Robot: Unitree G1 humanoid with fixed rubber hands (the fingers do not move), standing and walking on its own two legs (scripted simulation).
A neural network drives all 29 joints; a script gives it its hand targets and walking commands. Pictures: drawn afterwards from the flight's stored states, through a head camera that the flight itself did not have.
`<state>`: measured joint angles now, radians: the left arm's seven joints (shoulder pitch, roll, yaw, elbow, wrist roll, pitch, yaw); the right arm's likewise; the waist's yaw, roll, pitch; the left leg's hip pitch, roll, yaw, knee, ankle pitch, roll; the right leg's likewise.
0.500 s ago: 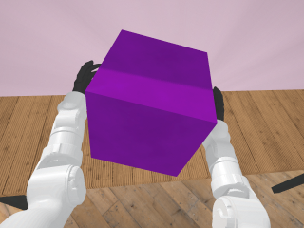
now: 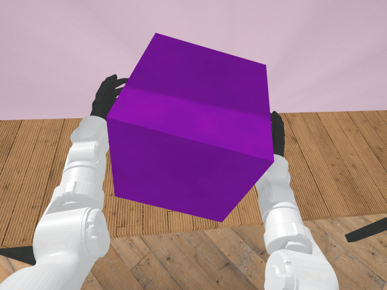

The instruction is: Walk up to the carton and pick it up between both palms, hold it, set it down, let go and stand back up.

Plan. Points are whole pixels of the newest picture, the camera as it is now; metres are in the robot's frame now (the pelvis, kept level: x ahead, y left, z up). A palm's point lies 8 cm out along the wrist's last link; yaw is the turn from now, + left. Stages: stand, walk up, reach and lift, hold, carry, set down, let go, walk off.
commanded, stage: set down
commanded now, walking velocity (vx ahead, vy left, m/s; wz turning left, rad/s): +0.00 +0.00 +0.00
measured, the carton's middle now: (189, 131) +0.45 -0.02 +0.03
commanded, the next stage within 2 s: none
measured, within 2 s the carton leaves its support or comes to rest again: rests again in 1.02 s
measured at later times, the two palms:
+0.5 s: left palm (103, 118) +0.45 +0.17 +0.09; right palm (270, 152) +0.36 -0.19 +0.06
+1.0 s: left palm (105, 127) +0.45 +0.17 +0.05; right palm (266, 159) +0.36 -0.19 +0.03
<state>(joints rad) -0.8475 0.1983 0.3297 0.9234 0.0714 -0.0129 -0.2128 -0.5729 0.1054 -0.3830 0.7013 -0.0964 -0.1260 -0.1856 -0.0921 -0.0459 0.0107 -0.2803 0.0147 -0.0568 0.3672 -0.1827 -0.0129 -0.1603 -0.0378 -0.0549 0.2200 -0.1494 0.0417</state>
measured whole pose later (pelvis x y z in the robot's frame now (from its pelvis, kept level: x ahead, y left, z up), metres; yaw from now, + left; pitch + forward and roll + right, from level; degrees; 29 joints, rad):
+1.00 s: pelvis +0.00 +0.00 -0.01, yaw +0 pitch +10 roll -2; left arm -0.87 0.22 0.29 1.07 0.11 -0.13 -0.13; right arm -0.63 0.08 -0.44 0.91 -0.16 -0.29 -0.21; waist -0.09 -0.05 -0.01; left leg -0.42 0.01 -0.06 0.45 -0.20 -0.01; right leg -0.30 -0.04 -0.05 0.31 -0.18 0.04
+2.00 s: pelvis -0.05 +0.03 -0.02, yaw -1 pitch +8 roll -4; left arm -0.66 0.25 -0.01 1.18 -0.08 -0.23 -0.03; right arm -0.52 -0.05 -0.20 1.12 0.10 -0.31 -0.24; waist -0.10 -0.05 -0.11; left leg -0.57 0.02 -0.06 0.67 -0.25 0.01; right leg -0.44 -0.04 -0.05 0.50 -0.20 0.04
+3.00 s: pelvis -0.04 +0.02 -0.02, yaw +0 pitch +1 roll -4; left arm 0.07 0.35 -0.02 0.40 -0.17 -0.13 -0.11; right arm 0.21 -0.01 -0.04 0.28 0.14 -0.15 -0.26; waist -0.07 -0.05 -0.01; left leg -0.38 0.02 -0.06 0.62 -0.25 0.01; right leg -0.25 -0.04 -0.05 0.44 -0.21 0.04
